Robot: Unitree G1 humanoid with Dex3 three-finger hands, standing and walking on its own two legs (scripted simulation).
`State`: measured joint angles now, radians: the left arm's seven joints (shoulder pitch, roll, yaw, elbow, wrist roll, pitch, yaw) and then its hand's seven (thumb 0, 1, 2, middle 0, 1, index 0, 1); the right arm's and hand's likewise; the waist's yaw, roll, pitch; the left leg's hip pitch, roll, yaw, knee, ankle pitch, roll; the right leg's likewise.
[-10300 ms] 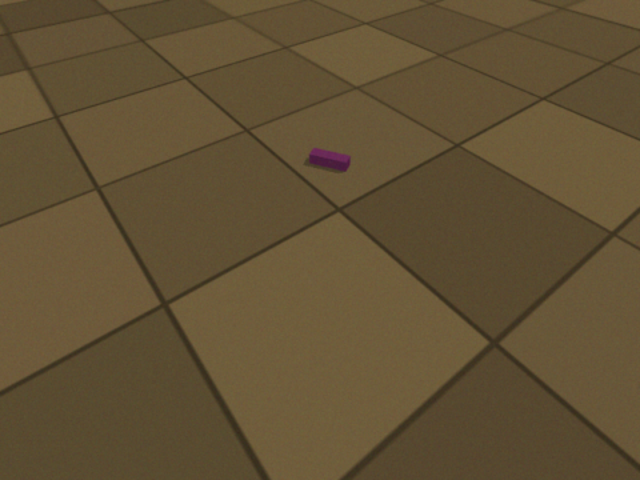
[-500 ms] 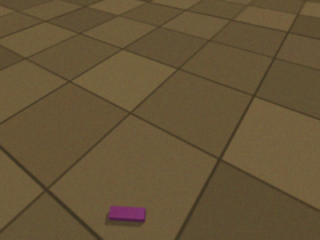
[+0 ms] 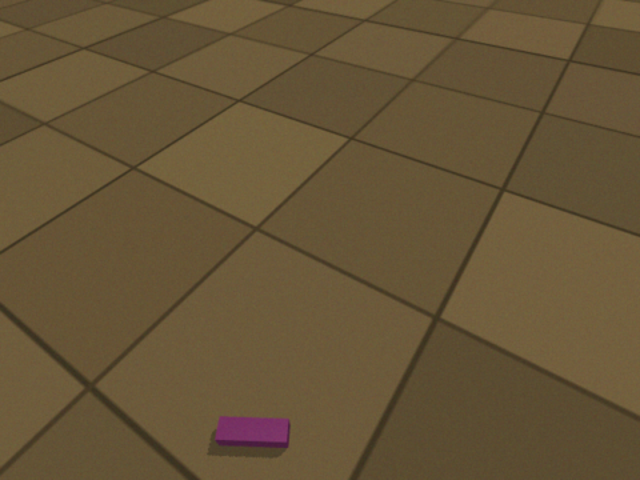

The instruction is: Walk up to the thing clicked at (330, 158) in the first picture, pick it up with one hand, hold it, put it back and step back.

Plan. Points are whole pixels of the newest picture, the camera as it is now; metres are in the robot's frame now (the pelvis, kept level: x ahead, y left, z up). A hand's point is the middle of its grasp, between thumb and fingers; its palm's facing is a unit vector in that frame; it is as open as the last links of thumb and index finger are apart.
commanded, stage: stand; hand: left
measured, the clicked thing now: (253, 432) +0.42 +0.22 -0.75
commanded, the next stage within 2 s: none
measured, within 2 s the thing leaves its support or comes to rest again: neither
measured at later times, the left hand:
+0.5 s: hand out of the picture +0.07 +0.24 -0.16, palm faces -0.03 -0.94 -0.34, open 7.4 cm
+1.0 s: hand out of the picture +0.07 +0.24 -0.15, palm faces -0.03 -0.94 -0.35, open 7.4 cm
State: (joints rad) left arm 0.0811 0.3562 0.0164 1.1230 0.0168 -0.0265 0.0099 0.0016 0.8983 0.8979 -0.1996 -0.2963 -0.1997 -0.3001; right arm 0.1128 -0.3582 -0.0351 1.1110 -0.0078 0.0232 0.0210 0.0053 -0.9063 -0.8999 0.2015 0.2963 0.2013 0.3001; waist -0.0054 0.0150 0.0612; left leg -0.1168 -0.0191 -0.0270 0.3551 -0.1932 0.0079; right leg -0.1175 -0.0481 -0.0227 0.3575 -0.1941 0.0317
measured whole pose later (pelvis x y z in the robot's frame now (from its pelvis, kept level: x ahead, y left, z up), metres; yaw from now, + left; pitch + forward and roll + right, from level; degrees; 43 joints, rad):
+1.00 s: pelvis +0.00 -0.02 +0.00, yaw +0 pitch -2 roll +0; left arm 0.12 0.35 0.00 1.13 0.01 -0.02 -0.01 0.00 0.90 0.90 -0.20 -0.30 -0.20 -0.30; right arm 0.11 -0.36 0.00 1.14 -0.01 -0.01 0.01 0.00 -0.91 -0.90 0.20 0.30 0.20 0.30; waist -0.01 0.01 0.06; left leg -0.10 0.01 -0.03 0.32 -0.17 -0.02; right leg -0.11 -0.02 -0.03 0.32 -0.17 0.01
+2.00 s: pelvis +0.00 -0.02 +0.00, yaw +0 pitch -2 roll +0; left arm 0.12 0.35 0.00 1.12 0.01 -0.02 0.00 0.00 0.90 0.90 -0.20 -0.30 -0.20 -0.30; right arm 0.12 -0.36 0.01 1.12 -0.01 -0.01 0.00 0.00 -0.91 -0.90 0.20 0.30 0.20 0.30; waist 0.00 0.00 0.05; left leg -0.09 0.01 -0.03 0.31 -0.18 -0.02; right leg -0.10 -0.02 -0.03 0.32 -0.18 0.01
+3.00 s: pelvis -0.01 +0.00 -0.08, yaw -2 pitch +16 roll -2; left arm 0.21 0.32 0.14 0.54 0.20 0.18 0.00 -0.01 -0.51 1.00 -0.07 -1.06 -0.07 -1.07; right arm 0.20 -0.24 -0.04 0.58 0.01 -0.13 -0.04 0.01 -0.91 -0.90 0.20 0.30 0.20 0.30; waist -0.03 0.00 -0.10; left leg -0.85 0.01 -0.03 1.09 -0.51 0.00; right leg -0.84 -0.01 -0.01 1.04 -0.48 0.02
